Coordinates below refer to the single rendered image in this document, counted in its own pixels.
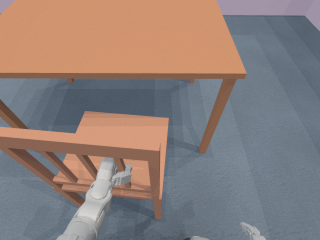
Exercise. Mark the robot left hand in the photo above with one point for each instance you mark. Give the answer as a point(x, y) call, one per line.
point(108, 171)

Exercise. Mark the robot right hand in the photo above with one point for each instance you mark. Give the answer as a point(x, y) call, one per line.
point(251, 231)

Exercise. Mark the chair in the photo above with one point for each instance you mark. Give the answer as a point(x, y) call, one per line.
point(136, 140)

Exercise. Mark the left robot forearm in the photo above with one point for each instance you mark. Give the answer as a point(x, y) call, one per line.
point(89, 218)

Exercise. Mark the table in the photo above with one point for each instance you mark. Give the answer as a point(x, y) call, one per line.
point(119, 39)

